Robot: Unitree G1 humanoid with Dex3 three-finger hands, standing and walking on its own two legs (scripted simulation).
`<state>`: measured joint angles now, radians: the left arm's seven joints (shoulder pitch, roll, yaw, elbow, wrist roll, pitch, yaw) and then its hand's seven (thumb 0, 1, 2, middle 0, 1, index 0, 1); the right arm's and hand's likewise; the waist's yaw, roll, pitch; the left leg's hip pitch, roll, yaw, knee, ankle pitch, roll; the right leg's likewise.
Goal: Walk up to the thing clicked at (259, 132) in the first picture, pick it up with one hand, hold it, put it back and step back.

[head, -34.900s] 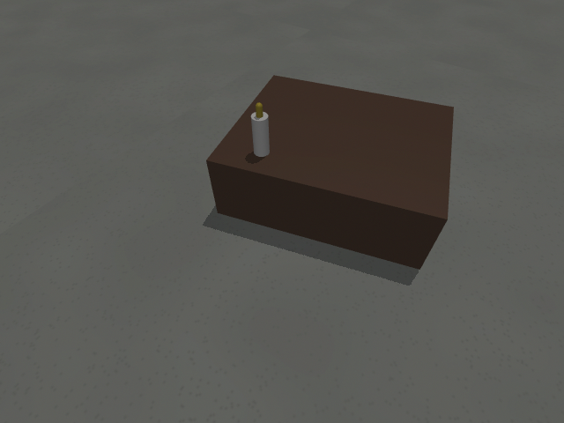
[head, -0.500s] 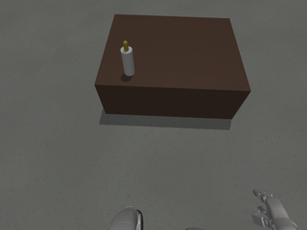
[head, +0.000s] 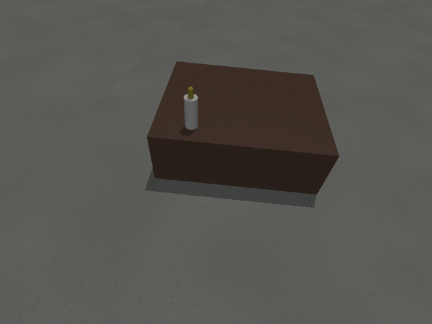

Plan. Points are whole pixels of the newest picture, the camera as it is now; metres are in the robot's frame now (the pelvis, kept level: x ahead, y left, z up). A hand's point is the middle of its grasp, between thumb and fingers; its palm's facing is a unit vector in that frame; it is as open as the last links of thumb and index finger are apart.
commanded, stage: step back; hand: left
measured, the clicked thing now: (191, 107) +1.14 +0.13 -0.32
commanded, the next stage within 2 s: stand in 0.76 s
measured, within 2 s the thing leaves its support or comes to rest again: neither
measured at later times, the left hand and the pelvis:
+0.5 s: hand out of the picture +0.09 +0.25 -0.16, palm faces +0.03 -0.93 -0.35, open 7.4 cm; pelvis +0.03 -0.02 +0.00, yaw +0 degrees
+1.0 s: hand out of the picture +0.16 +0.23 -0.14, palm faces -0.01 -0.94 -0.33, open 7.4 cm; pelvis +0.05 -0.02 +0.01, yaw +0 degrees
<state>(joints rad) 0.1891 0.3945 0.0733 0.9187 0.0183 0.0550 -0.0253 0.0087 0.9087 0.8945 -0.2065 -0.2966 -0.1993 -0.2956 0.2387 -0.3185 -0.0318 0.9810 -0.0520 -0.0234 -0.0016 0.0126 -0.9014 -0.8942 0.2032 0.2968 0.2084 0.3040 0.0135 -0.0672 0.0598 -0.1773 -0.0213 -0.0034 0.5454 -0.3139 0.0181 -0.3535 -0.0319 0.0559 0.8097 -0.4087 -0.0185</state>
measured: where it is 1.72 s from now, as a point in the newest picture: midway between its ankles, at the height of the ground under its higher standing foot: outside the picture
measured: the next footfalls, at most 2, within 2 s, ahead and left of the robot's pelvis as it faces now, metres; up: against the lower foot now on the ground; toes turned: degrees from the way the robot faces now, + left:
right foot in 0.10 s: +0.06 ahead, -0.15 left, +0.00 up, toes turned -2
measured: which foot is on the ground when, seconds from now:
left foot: down 0.00-1.00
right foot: up 0.00-0.08, down 0.10-1.00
